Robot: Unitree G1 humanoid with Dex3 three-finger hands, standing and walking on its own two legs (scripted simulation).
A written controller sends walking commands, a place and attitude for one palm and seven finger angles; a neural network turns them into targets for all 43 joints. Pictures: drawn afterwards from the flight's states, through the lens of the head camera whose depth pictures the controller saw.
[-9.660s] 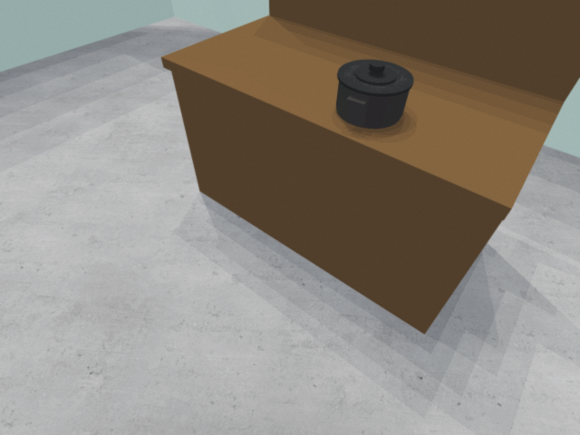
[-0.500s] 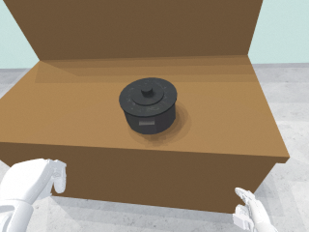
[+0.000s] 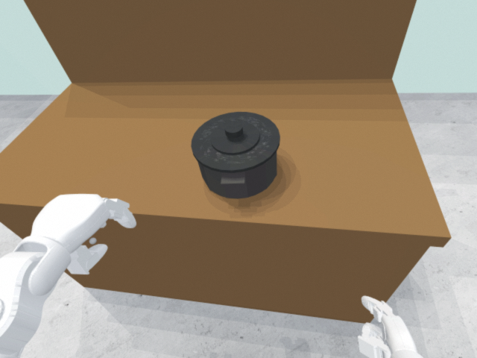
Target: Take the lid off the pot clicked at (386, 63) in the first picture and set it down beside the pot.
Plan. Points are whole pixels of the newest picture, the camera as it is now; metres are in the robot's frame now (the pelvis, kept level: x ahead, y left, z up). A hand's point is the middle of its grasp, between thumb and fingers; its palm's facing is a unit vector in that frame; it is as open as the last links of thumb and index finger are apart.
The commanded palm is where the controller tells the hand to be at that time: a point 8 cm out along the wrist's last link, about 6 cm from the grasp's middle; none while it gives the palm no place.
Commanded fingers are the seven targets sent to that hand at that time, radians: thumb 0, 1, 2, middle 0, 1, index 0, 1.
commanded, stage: reach forward and open the fingers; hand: left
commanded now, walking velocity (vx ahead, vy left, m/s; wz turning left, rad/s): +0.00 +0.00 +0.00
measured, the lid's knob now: (233, 129) +0.57 +0.09 +0.06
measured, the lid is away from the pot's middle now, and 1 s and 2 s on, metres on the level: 0.00 0.00 0.00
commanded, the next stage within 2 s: move the open hand above the knob in 0.32 s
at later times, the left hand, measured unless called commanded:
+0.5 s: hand (111, 199) +0.31 +0.24 +0.13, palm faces -0.17 -0.04 -0.99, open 10.0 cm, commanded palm +0.29 +0.23 +0.20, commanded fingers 0.00 -0.28 1.42 -0.84 -0.08 -0.84 -0.08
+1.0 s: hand (158, 166) +0.39 +0.19 +0.13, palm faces -0.23 -0.03 -0.97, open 10.0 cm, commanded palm +0.38 +0.19 +0.20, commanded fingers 0.00 -0.28 1.42 -0.84 -0.08 -0.84 -0.08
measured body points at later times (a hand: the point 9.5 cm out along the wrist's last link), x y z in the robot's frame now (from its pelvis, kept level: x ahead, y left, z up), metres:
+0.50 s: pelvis +0.00 +0.01 +0.00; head +0.01 -0.04 +0.45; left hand +0.31 +0.24 +0.19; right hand +0.21 -0.22 -0.11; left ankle +0.01 +0.10 -0.74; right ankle +0.02 -0.12 -0.74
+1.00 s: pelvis +0.01 +0.00 +0.00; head +0.04 -0.05 +0.44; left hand +0.40 +0.19 +0.18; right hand +0.20 -0.24 -0.12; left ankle +0.01 +0.10 -0.74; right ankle +0.02 -0.12 -0.74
